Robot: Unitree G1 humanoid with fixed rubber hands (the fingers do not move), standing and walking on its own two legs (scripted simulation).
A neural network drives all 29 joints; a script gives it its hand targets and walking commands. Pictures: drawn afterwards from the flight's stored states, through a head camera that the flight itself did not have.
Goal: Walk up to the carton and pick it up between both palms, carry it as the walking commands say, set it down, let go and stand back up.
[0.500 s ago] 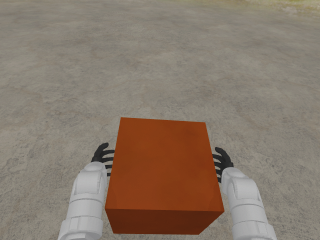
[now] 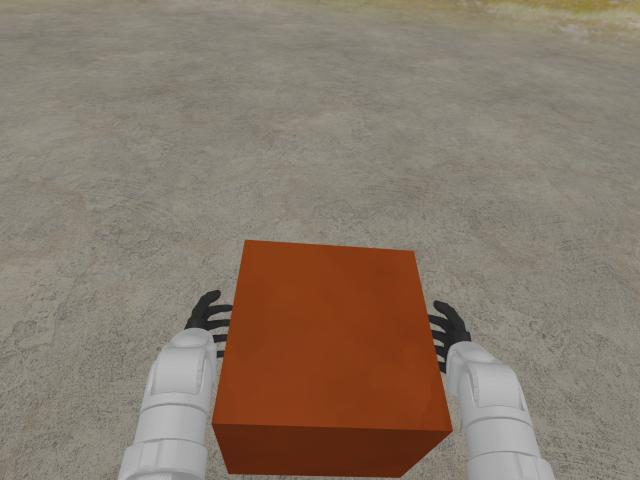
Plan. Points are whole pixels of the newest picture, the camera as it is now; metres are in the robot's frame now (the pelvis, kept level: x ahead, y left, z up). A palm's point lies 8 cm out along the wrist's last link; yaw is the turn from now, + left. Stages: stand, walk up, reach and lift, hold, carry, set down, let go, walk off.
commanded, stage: hold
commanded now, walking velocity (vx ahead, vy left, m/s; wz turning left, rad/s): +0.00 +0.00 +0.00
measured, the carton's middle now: (323, 359) +0.32 +0.02 -0.03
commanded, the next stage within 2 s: carry in 1.46 s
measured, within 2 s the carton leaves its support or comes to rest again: neither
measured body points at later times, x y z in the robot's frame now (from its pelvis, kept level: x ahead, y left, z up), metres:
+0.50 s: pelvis +0.00 +0.00 +0.00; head -0.06 +0.02 +0.45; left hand +0.29 +0.19 +0.03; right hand +0.31 -0.16 +0.04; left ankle +0.06 +0.14 -0.74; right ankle +0.00 -0.10 -0.74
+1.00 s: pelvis +0.00 +0.00 +0.00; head -0.06 +0.02 +0.45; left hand +0.29 +0.19 +0.03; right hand +0.31 -0.16 +0.04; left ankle +0.06 +0.14 -0.74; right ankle +0.00 -0.10 -0.74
